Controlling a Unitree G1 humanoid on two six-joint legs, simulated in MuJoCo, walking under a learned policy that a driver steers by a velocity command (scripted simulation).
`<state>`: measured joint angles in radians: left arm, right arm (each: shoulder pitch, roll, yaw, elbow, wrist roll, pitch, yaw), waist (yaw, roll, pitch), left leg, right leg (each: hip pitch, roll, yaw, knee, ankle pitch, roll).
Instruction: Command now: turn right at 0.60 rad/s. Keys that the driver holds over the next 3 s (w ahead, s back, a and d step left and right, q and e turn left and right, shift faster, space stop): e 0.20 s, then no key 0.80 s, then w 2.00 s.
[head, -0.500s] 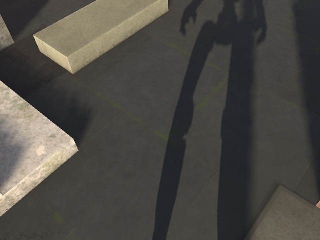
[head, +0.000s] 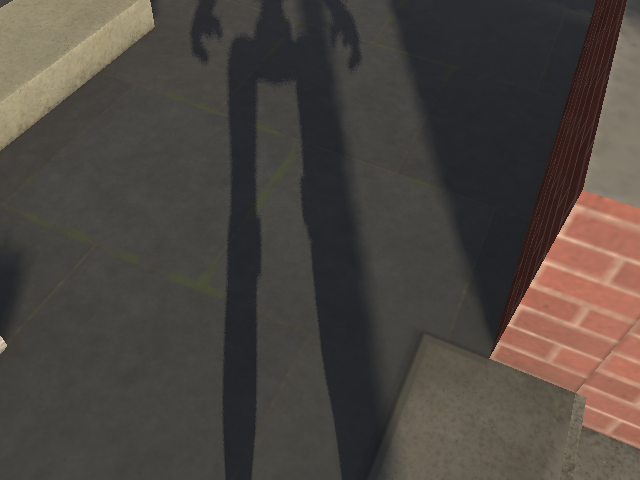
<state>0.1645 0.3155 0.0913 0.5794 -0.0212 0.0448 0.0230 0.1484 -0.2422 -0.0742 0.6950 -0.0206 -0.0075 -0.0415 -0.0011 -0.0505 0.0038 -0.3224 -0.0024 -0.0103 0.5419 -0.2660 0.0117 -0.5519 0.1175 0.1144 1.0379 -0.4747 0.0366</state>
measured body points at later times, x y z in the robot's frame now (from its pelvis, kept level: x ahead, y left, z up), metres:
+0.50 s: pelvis -0.02 -0.05 +0.01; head +0.00 -0.08 +0.45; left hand +0.20 +0.16 -0.07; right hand +0.06 -0.35 -0.11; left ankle +0.01 +0.11 -0.66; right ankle -0.02 -0.13 -0.73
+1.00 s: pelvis -0.02 -0.02 -0.01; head -0.01 -0.02 +0.44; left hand +0.18 +0.18 -0.11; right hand +0.06 -0.28 -0.12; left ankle +0.00 +0.10 -0.73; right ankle -0.02 -0.13 -0.73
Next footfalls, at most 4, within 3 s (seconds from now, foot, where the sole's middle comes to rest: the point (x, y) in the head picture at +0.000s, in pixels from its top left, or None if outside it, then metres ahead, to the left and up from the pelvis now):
0.28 right None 0.02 -0.14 -0.77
0.66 left None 0.04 0.09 -0.77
1.66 left None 0.41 0.02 -0.77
2.20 right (426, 408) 0.64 -0.24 -0.77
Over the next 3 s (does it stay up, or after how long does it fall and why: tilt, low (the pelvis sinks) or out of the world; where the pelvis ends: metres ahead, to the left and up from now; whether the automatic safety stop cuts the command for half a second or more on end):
stays up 0.92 -0.09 0.01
